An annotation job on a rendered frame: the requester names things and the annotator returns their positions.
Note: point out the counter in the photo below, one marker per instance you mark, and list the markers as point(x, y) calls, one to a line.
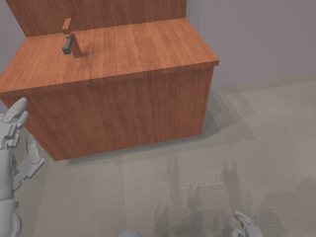
point(138, 73)

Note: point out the robot left forearm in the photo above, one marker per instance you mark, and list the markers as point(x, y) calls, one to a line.
point(10, 222)

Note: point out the tap lever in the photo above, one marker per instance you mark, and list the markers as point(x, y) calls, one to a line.
point(66, 49)

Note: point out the right robot hand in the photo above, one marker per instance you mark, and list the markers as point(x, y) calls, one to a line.
point(247, 224)

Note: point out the left robot hand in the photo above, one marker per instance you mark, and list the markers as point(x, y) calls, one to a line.
point(10, 126)

